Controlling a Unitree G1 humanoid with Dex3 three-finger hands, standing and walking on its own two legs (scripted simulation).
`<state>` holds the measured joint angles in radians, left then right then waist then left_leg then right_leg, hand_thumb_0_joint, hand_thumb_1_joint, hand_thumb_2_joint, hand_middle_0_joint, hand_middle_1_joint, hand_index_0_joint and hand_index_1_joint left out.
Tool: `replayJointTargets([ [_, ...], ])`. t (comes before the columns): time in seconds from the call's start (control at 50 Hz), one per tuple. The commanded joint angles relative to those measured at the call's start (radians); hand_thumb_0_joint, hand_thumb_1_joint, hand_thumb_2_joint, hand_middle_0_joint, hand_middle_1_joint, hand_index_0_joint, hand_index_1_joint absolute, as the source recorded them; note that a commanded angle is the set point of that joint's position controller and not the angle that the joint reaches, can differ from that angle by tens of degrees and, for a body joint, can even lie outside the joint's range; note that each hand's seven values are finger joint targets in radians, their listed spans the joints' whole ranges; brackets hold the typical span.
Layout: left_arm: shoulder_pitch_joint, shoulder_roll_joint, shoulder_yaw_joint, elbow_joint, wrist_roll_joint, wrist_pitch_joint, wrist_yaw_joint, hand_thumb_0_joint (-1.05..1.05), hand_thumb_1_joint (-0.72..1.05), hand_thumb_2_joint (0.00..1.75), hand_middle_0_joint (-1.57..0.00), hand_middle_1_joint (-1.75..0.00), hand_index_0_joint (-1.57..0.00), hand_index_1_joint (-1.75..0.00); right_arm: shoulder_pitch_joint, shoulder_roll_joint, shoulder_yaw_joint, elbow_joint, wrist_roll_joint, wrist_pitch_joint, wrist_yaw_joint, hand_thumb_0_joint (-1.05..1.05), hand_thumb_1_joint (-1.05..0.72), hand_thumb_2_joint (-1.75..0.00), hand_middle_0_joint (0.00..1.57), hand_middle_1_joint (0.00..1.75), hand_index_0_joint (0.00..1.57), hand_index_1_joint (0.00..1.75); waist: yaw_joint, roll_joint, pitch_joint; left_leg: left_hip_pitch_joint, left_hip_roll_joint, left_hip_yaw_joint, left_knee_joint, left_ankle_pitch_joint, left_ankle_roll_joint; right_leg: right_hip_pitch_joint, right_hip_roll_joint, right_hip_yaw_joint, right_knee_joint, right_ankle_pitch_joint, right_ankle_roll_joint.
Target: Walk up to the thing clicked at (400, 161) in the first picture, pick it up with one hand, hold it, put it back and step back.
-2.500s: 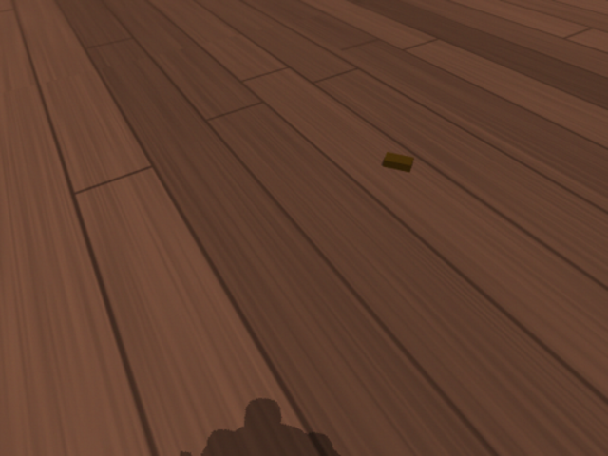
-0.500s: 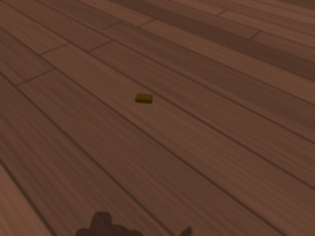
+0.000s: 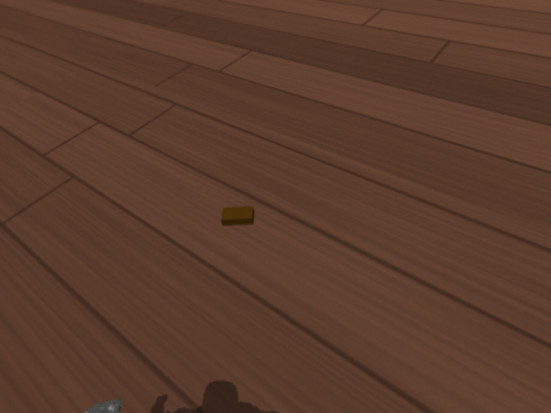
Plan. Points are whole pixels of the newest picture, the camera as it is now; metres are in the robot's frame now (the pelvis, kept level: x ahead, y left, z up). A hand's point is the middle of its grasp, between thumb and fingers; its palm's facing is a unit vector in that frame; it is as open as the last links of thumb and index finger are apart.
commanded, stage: walk up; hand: left
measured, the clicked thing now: (238, 215) +1.10 +0.31 -0.74
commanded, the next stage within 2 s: none
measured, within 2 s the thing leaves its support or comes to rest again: neither
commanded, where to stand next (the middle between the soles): +0.69 +0.04 m, yaw +1 degrees
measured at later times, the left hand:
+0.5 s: hand (121, 372) +0.24 +0.32 -0.15, palm faces -0.02 -0.94 -0.34, open 7.4 cm
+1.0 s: hand (173, 261) +0.44 +0.26 -0.11, palm faces +0.02 -0.91 -0.42, open 7.4 cm
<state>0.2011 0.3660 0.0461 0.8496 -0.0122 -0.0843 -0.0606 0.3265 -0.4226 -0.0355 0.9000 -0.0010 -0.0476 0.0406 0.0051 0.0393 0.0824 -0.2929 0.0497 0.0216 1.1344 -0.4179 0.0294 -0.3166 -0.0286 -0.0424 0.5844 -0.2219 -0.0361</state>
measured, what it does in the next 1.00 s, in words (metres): walks ahead: left foot, then right foot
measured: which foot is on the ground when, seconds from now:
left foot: up 0.00-0.32, down 0.34-0.84, up 0.86-1.00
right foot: down 0.00-0.38, up 0.40-0.78, down 0.80-1.00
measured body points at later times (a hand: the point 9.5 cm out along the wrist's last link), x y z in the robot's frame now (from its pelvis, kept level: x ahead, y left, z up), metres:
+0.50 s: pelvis +0.21 +0.05 +0.00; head +0.22 +0.07 +0.45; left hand +0.24 +0.37 -0.13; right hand +0.30 -0.26 -0.08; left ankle +0.25 +0.15 -0.73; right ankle +0.16 -0.10 -0.65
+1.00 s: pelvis +0.38 -0.01 +0.01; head +0.39 -0.05 +0.45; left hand +0.44 +0.31 -0.08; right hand +0.44 -0.32 -0.13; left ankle +0.37 +0.14 -0.66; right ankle +0.43 -0.12 -0.73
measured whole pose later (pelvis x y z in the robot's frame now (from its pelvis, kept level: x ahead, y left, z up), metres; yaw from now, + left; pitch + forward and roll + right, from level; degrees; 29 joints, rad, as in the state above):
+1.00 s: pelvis +0.38 -0.01 +0.01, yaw +0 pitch -3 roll +2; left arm 0.29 0.36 0.04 0.87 0.00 -0.10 -0.04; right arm 0.31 -0.44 -0.04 0.88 0.00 -0.03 0.05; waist 0.03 0.07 0.08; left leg -0.42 0.02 -0.03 1.06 -0.37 0.03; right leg -0.25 -0.04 -0.05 0.51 -0.20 -0.02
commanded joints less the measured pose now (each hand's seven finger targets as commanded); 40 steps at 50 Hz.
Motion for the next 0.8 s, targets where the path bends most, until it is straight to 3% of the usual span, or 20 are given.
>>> replayJointTargets([
  [0.0,0.076,0.287,0.079,-0.037,-0.006,-0.021,0.036,0.00,0.90,0.90,-0.20,-0.30,-0.20,-0.30,0.068,-0.174,-0.062,-0.071,0.009,-0.017,-0.005,0.00,-0.90,-0.90,0.20,0.30,0.20,0.30,-0.002,-0.179,-0.055,-0.186,0.045,-0.066,-0.020,0.114,0.007,0.155,-0.193,0.225,-0.279,0.327,-0.149],
  [0.1,0.086,0.297,0.081,-0.069,0.011,-0.037,0.033,0.00,0.90,0.90,-0.20,-0.30,-0.20,-0.30,-0.022,-0.168,-0.077,-0.100,-0.010,-0.009,0.020,0.00,-0.90,-0.90,0.20,0.30,0.20,0.30,0.009,-0.132,-0.024,-0.244,0.060,-0.047,-0.263,0.184,-0.042,0.134,-0.214,0.179,-0.347,0.086,-0.198],
  [0.16,0.117,0.309,0.085,-0.069,0.019,-0.037,0.030,0.00,0.90,0.90,-0.20,-0.30,-0.20,-0.30,-0.119,-0.156,-0.076,-0.125,-0.022,-0.018,0.032,0.00,-0.90,-0.90,0.20,0.30,0.20,0.30,0.044,-0.151,0.007,-0.224,0.080,-0.029,-0.413,0.247,-0.043,0.113,-0.222,0.165,-0.350,0.017,-0.191],
  [0.2,0.120,0.307,0.081,-0.068,0.018,-0.035,0.027,0.00,0.90,0.90,-0.20,-0.30,-0.20,-0.30,-0.146,-0.150,-0.077,-0.130,-0.020,-0.029,0.037,0.00,-0.90,-0.90,0.20,0.30,0.20,0.30,0.048,-0.152,0.010,-0.151,0.065,-0.008,-0.497,0.296,-0.032,0.093,-0.208,0.140,-0.316,0.053,-0.172],
  [0.26,0.109,0.323,0.082,-0.068,0.018,-0.029,0.027,0.00,0.90,0.90,-0.20,-0.30,-0.20,-0.30,-0.128,-0.158,-0.086,-0.118,-0.021,-0.038,0.038,0.00,-0.90,-0.90,0.20,0.30,0.20,0.30,0.022,-0.135,-0.019,-0.039,0.035,0.030,-0.558,0.279,0.000,0.088,-0.218,0.136,-0.251,0.059,-0.158],
  [0.28,0.108,0.326,0.078,-0.071,0.017,-0.026,0.028,0.00,0.90,0.90,-0.20,-0.30,-0.20,-0.30,-0.089,-0.162,-0.090,-0.106,-0.020,-0.042,0.035,0.00,-0.90,-0.90,0.20,0.30,0.20,0.30,-0.002,-0.111,-0.032,0.051,0.016,0.046,-0.599,0.281,0.006,0.058,-0.212,0.129,-0.193,0.082,-0.147],
  [0.3,0.118,0.303,0.068,-0.075,0.020,-0.024,0.029,0.00,0.90,0.90,-0.20,-0.30,-0.20,-0.30,-0.009,-0.190,-0.101,-0.078,-0.023,-0.048,0.028,0.00,-0.90,-0.90,0.20,0.30,0.20,0.30,-0.044,-0.029,-0.080,0.180,-0.017,0.050,-0.624,0.240,0.027,0.037,-0.164,0.084,-0.041,0.198,-0.121],
  [0.32,0.157,0.256,0.049,-0.076,0.013,-0.021,0.032,0.00,0.90,0.90,-0.20,-0.30,-0.20,-0.30,0.094,-0.239,-0.118,-0.050,-0.035,-0.056,0.017,0.00,-0.90,-0.90,0.20,0.30,0.20,0.30,-0.089,0.101,-0.144,0.338,0.025,-0.024,-0.675,0.142,0.069,-0.048,-0.090,0.018,0.211,0.234,-0.087],
  [0.34,0.188,0.175,0.026,-0.090,0.003,-0.019,0.033,0.00,0.90,0.90,-0.20,-0.30,-0.20,-0.30,0.175,-0.320,-0.142,-0.056,-0.052,-0.059,0.006,0.00,-0.90,-0.90,0.20,0.30,0.20,0.30,-0.111,0.315,-0.211,0.478,0.266,-0.381,-0.735,0.065,0.142,-0.245,0.013,-0.031,0.481,-0.084,-0.025],
  [0.36,0.217,0.241,0.045,-0.068,-0.004,-0.007,0.047,0.00,0.90,0.90,-0.20,-0.30,-0.20,-0.30,0.141,-0.343,-0.143,-0.085,-0.025,-0.059,0.001,0.00,-0.90,-0.90,0.20,0.30,0.20,0.30,-0.094,0.217,-0.211,0.514,0.399,-0.675,-0.860,-0.013,0.239,-0.376,0.072,0.020,0.573,-0.313,-0.020],
  [0.38,0.169,0.298,0.051,-0.050,0.012,-0.001,0.056,0.00,0.90,0.90,-0.20,-0.30,-0.20,-0.30,0.117,-0.329,-0.146,-0.083,-0.003,-0.054,0.001,0.00,-0.90,-0.90,0.20,0.30,0.20,0.30,-0.090,0.146,-0.153,0.456,0.417,-0.681,-0.853,0.005,0.283,-0.399,0.007,0.090,0.641,-0.312,-0.027],
  [0.4,0.122,0.306,0.046,-0.052,0.016,-0.007,0.053,0.00,0.90,0.90,-0.20,-0.30,-0.20,-0.30,0.087,-0.293,-0.131,-0.095,0.005,-0.050,-0.006,0.00,-0.90,-0.90,0.20,0.30,0.20,0.30,-0.084,0.059,-0.101,0.343,0.372,-0.546,-0.854,0.151,0.261,-0.366,-0.011,0.132,0.649,-0.258,-0.022],
  [0.42,0.134,0.287,0.045,-0.042,0.008,-0.007,0.046,0.00,0.90,0.90,-0.20,-0.30,-0.20,-0.30,0.049,-0.256,-0.108,-0.106,0.005,-0.052,-0.011,0.00,-0.90,-0.90,0.20,0.30,0.20,0.30,-0.056,0.022,-0.067,0.266,0.301,-0.375,-0.844,0.303,0.198,-0.303,-0.025,0.163,0.596,-0.188,-0.016],
  [0.46,0.183,0.256,0.045,-0.016,-0.003,0.005,0.031,0.00,0.90,0.90,-0.20,-0.30,-0.20,-0.30,0.011,-0.225,-0.089,-0.106,0.012,-0.062,-0.014,0.00,-0.90,-0.90,0.20,0.30,0.20,0.30,-0.011,0.063,-0.028,0.159,0.214,-0.191,-0.851,0.418,0.119,-0.219,-0.048,0.140,0.503,-0.113,-0.006],
  [0.48,0.202,0.248,0.046,-0.008,-0.002,0.013,0.025,0.00,0.90,0.90,-0.20,-0.30,-0.20,-0.30,-0.005,-0.227,-0.088,-0.110,0.012,-0.065,-0.013,0.00,-0.90,-0.90,0.20,0.30,0.20,0.30,0.000,0.093,-0.035,0.127,0.199,-0.154,-0.858,0.398,0.135,-0.192,-0.043,0.102,0.495,-0.089,0.004],
  [0.56,0.142,0.234,0.049,-0.024,0.012,0.023,0.005,0.00,0.90,0.90,-0.20,-0.30,-0.20,-0.30,-0.012,-0.235,-0.091,-0.136,-0.001,-0.065,-0.009,0.00,-0.90,-0.90,0.20,0.30,0.20,0.30,-0.015,0.120,0.005,0.116,0.202,-0.117,-0.919,0.233,0.191,-0.220,-0.078,0.059,0.320,-0.025,0.044],
  [0.62,0.052,0.229,0.054,-0.047,0.021,0.022,-0.007,0.00,0.90,0.90,-0.20,-0.30,-0.20,-0.30,-0.004,-0.262,-0.099,-0.132,-0.001,-0.064,-0.005,0.00,-0.90,-0.90,0.20,0.30,0.20,0.30,-0.031,0.117,0.047,0.084,0.216,-0.118,-0.943,0.100,0.201,-0.208,-0.098,0.045,0.177,0.020,0.042],
  [0.7,0.048,0.220,0.061,-0.031,0.017,0.006,-0.008,0.00,0.90,0.90,-0.20,-0.30,-0.20,-0.30,-0.033,-0.254,-0.094,-0.143,-0.001,-0.055,-0.002,0.00,-0.90,-0.90,0.20,0.30,0.20,0.30,-0.009,0.107,0.009,0.067,0.204,-0.087,-0.850,0.192,0.171,-0.059,-0.069,0.023,0.019,0.101,0.022],
  [0.74,0.071,0.229,0.067,-0.006,0.022,-0.001,-0.003,0.00,0.90,0.90,-0.20,-0.30,-0.20,-0.30,-0.030,-0.245,-0.092,-0.148,-0.001,-0.045,-0.002,0.00,-0.90,-0.90,0.20,0.30,0.20,0.30,0.007,0.041,-0.017,0.017,0.193,-0.076,-0.765,0.169,0.154,0.072,-0.032,-0.009,-0.044,0.099,0.021],
  [0.78,0.195,0.277,0.089,0.033,0.026,-0.016,0.014,0.00,0.90,0.90,-0.20,-0.30,-0.20,-0.30,-0.004,-0.192,-0.071,-0.151,-0.005,-0.038,-0.004,0.00,-0.90,-0.90,0.20,0.30,0.20,0.30,0.066,-0.092,-0.110,-0.048,0.122,-0.022,-0.497,0.198,0.107,0.305,-0.017,0.023,-0.080,0.017,-0.001],
])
